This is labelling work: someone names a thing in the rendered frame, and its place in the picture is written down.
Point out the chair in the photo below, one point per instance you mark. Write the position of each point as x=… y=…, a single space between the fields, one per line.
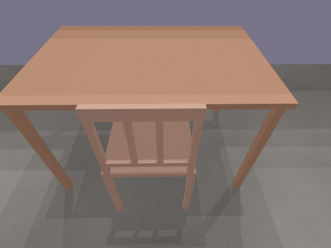
x=146 y=140

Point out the table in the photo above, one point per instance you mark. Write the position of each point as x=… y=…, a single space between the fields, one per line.
x=217 y=65

